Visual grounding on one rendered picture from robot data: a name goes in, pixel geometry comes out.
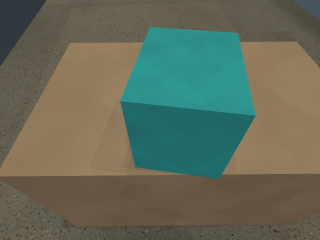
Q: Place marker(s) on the carton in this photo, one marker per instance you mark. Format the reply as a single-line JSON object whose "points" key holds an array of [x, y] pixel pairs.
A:
{"points": [[187, 104]]}

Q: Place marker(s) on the pedestal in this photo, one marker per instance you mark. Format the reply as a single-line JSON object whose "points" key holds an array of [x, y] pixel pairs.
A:
{"points": [[73, 155]]}

